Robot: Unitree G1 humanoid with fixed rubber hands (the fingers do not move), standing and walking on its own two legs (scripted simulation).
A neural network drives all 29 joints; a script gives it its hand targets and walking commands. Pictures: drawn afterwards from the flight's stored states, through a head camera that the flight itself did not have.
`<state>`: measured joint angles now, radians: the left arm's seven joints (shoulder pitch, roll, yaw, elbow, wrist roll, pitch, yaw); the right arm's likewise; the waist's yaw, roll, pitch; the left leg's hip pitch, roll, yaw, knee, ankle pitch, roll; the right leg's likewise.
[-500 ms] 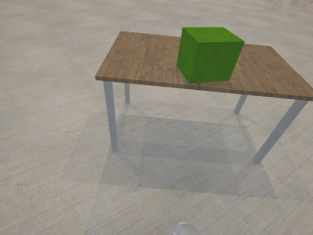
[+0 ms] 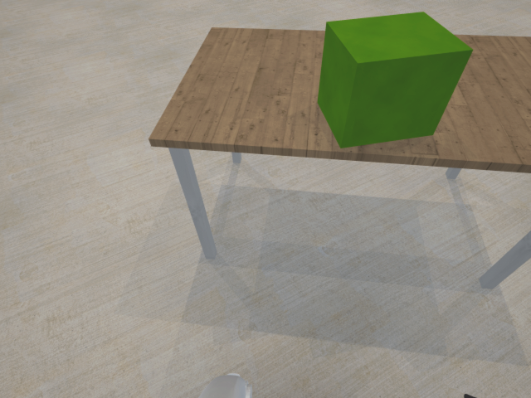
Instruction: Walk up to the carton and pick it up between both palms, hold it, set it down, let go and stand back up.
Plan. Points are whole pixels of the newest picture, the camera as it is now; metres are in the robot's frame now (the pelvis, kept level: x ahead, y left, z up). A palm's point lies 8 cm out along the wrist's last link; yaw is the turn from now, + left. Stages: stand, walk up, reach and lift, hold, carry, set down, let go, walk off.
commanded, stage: walk up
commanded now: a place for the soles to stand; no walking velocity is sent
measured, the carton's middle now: (381, 80) +0.83 -0.21 +0.04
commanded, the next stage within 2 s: none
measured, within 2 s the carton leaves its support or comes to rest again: neither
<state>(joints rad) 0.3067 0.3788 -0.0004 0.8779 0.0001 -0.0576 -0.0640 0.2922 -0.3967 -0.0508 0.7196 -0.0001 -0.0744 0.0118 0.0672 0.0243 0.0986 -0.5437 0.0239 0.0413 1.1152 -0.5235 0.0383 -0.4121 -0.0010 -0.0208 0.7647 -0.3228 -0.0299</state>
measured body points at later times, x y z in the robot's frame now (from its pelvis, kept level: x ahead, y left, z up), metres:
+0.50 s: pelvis +0.13 +0.05 -0.01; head +0.13 +0.12 +0.44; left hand +0.19 +0.33 -0.18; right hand +0.18 -0.29 -0.05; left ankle +0.13 +0.12 -0.71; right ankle +0.20 -0.13 -0.64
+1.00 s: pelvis +0.26 -0.08 +0.00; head +0.28 -0.09 +0.45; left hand +0.30 +0.23 -0.11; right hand +0.36 -0.39 -0.10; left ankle +0.24 +0.05 -0.64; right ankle +0.32 -0.15 -0.71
